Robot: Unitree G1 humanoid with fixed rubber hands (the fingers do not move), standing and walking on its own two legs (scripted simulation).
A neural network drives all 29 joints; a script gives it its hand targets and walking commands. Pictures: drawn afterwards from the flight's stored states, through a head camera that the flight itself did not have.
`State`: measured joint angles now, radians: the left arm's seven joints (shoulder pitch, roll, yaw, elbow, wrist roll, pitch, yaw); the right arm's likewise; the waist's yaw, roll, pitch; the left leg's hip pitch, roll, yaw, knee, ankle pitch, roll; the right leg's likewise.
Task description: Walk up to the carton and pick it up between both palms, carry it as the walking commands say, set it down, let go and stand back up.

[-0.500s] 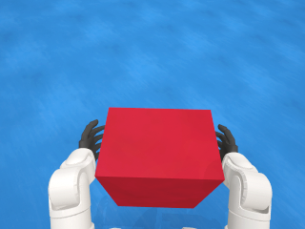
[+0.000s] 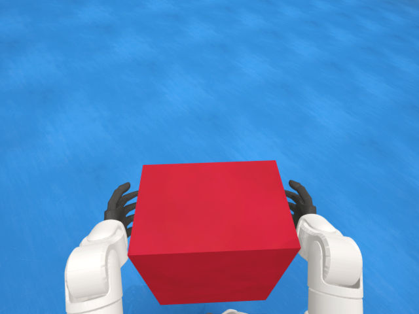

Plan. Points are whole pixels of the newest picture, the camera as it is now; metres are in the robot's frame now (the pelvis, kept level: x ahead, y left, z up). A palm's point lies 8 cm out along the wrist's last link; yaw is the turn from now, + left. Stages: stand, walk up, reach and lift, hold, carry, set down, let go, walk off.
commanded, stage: carry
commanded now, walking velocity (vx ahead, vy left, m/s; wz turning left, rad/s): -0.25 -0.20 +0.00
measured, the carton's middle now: (211, 240) +0.26 +0.01 +0.00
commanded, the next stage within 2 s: none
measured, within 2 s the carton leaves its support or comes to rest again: neither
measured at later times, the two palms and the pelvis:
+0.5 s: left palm out of the picture +0.05 +0.01 +0.08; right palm out of the picture +0.03 -0.31 +0.05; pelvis -0.20 -0.12 +0.00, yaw -2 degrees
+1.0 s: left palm out of the picture -0.13 -0.04 +0.09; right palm out of the picture -0.13 -0.37 +0.10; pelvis -0.38 -0.22 +0.02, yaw +0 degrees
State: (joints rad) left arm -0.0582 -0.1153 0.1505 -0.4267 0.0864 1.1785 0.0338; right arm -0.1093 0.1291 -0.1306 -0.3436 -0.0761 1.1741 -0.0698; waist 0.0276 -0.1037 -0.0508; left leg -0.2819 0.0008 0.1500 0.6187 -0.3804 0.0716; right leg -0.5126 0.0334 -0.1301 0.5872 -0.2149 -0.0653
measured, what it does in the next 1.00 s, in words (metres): walks backwards: right foot, then left foot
